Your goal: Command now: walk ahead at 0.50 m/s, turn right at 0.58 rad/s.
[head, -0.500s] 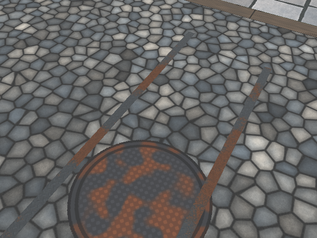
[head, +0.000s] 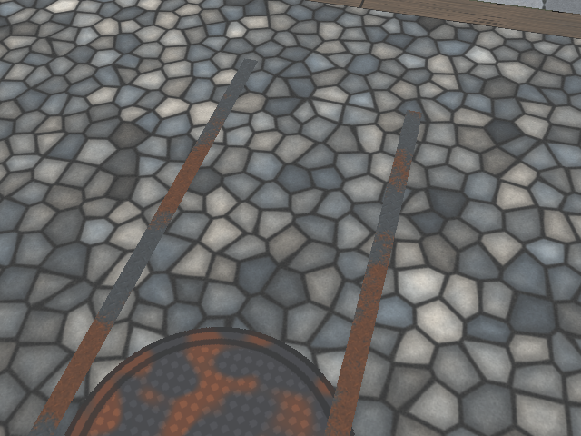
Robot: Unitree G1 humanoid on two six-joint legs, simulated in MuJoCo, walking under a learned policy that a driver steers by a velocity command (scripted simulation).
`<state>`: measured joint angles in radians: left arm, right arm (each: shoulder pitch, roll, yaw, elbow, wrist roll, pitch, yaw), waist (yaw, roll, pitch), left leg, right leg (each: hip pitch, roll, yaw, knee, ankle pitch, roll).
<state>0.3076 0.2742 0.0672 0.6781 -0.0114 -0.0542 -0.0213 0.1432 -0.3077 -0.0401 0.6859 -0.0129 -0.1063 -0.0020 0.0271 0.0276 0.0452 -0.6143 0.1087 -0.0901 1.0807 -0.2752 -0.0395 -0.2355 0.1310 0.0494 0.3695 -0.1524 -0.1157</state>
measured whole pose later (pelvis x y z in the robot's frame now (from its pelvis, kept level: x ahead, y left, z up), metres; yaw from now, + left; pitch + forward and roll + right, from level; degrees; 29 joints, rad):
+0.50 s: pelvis +0.27 +0.05 +0.00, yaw -18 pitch +1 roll +2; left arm 0.23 0.31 0.07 0.64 -0.02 -0.01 0.00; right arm 0.30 -0.27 -0.06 0.78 -0.01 -0.10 0.01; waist -0.05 -0.06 0.02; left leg -0.17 -0.02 0.09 0.35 -0.20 0.03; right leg -0.64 -0.06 0.07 1.12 -0.26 0.00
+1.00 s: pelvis +0.49 -0.11 +0.00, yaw -31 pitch +1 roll +0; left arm 0.28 0.26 0.05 0.68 0.00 -0.07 -0.03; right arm 0.19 -0.32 -0.05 0.77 0.02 -0.08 0.01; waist 0.01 0.04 0.05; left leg -0.62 0.13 -0.04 1.12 -0.24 -0.02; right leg -0.22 0.09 -0.03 0.37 -0.17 -0.10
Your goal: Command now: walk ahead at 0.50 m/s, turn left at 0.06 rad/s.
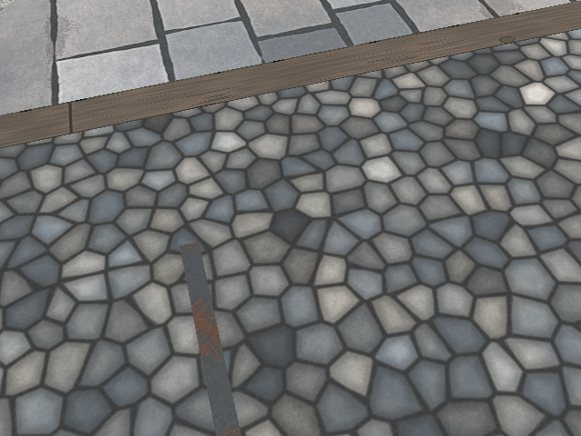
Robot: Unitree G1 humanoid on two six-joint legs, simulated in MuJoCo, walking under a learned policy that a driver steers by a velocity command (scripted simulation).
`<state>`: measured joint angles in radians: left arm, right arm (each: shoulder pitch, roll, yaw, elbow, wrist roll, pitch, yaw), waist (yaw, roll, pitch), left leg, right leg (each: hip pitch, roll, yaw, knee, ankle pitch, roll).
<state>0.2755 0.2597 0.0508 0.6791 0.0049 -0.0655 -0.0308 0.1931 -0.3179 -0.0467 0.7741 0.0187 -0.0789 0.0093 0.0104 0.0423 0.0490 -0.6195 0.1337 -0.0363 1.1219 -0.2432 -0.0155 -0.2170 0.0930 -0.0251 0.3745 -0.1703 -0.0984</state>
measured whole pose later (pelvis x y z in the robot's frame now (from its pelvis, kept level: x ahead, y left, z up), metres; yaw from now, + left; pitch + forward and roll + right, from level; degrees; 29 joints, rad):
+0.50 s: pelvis +0.29 +0.08 -0.01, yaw +15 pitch +2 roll +1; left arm 0.23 0.29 0.04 0.72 0.00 -0.10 0.00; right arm 0.23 -0.30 -0.06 0.68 0.01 -0.06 0.03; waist -0.01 -0.01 0.05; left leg -0.34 -0.11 -0.01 0.47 -0.16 0.10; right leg -0.45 -0.03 0.05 1.21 -0.38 0.00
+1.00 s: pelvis +0.47 +0.08 -0.01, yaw +34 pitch +1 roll +0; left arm 0.12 0.24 0.03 0.68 0.03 -0.01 0.03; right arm 0.21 -0.33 -0.08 0.65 0.02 0.07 -0.04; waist 0.00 0.04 0.06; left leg -0.52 0.00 -0.05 1.12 -0.45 -0.08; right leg -0.37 -0.01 -0.05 0.45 -0.11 -0.03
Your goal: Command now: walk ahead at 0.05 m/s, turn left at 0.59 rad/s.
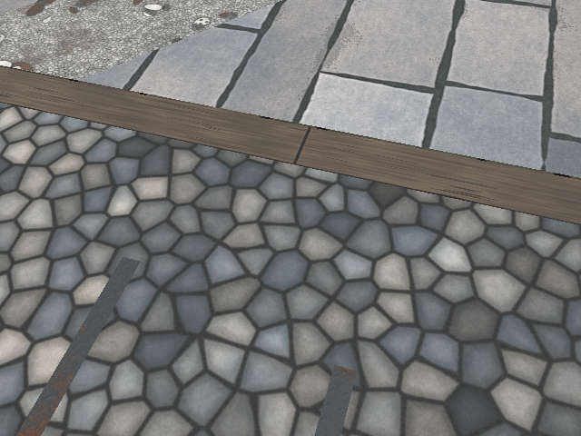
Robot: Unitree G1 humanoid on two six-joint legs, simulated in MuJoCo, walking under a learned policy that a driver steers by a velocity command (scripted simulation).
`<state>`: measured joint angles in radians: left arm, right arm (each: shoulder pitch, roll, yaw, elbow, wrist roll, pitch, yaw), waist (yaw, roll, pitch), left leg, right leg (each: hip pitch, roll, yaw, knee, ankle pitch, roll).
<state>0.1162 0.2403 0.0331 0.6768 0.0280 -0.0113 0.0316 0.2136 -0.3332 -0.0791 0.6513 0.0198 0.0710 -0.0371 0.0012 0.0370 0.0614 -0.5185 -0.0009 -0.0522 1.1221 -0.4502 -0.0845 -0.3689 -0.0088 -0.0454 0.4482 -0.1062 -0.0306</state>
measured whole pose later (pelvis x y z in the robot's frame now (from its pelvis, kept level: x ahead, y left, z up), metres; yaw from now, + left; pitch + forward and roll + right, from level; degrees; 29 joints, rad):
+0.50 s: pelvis +0.01 +0.04 +0.01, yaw +16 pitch +2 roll -2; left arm 0.11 0.31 0.08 0.75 0.00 0.02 0.02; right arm 0.20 -0.28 -0.05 0.61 -0.01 0.03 -0.03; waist -0.01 -0.03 0.03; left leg -0.28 -0.05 -0.10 0.47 -0.22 0.05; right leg -0.48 0.00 0.03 0.89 -0.34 0.08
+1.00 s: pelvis +0.10 +0.09 +0.00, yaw +17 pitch +2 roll -1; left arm 0.41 0.29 0.06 0.85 -0.03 -0.04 0.00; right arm 0.16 -0.28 -0.05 0.65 0.02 -0.06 0.03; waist 0.08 0.00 -0.01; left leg -0.39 0.02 0.02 0.54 -0.20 0.02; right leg -0.05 -0.04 0.03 0.38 -0.36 0.04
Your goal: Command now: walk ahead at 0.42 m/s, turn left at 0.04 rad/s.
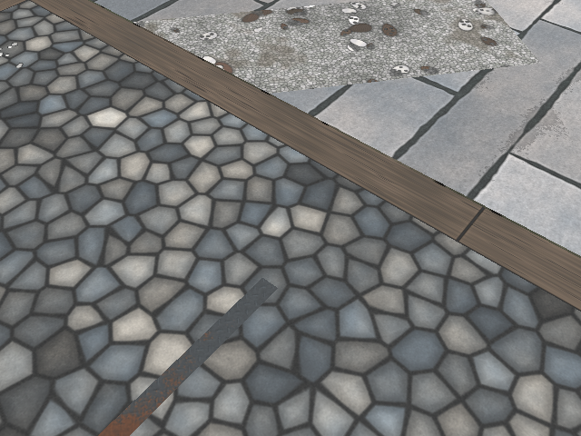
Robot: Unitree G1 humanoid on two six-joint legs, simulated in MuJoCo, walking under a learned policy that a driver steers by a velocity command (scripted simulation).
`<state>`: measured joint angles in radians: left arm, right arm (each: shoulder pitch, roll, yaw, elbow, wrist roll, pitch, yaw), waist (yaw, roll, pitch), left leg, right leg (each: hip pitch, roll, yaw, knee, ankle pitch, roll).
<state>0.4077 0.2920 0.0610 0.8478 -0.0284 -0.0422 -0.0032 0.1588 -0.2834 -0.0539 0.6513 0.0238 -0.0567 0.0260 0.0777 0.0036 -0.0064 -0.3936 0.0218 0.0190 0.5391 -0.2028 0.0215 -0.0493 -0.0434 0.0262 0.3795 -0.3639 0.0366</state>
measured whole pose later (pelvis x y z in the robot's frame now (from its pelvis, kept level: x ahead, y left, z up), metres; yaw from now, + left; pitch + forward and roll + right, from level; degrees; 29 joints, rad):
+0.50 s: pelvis +0.16 +0.01 -0.01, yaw -10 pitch +2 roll +2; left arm 0.11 0.27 0.06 0.65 0.00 -0.01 -0.05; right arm 0.22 -0.29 -0.07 0.76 0.01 -0.01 -0.04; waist -0.03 -0.01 0.05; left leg -0.13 0.02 0.20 0.60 -0.44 0.02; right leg -0.46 0.00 -0.03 0.55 -0.12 -0.06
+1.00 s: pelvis +0.23 +0.04 +0.00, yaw -28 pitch +2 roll +0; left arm 0.16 0.33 0.09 0.61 -0.02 0.05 0.03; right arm 0.19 -0.27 -0.06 0.71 -0.03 -0.01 -0.02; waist 0.00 -0.04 0.02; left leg -0.31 0.00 -0.03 0.52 -0.25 0.01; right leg -0.53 0.13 0.16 0.94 -0.45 0.01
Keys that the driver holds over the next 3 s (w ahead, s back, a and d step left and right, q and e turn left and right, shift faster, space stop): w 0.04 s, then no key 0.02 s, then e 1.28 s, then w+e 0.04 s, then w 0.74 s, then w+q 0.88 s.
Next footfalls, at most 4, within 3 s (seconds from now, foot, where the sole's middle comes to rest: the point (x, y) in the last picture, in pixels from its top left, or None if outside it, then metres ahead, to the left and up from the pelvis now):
0.48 right None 0.28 -0.11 -0.77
0.90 left None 0.33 0.12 -0.77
1.34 right None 0.17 -0.09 -0.77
1.84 left None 0.49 -0.07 -0.77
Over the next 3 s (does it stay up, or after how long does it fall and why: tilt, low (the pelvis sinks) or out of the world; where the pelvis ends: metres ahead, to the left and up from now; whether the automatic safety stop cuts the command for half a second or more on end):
stays up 0.80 -0.43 0.00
